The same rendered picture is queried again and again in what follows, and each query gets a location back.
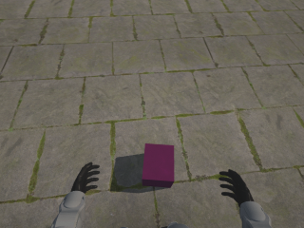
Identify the robot right forearm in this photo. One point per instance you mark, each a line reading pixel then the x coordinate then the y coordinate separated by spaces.
pixel 252 215

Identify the robot left forearm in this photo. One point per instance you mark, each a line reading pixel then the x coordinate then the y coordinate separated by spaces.
pixel 72 211

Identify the carton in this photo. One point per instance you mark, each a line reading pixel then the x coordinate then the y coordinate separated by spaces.
pixel 158 165

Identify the robot left hand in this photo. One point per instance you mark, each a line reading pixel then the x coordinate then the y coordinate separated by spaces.
pixel 82 180

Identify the robot right hand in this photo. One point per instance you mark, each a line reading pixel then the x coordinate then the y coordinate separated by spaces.
pixel 239 187

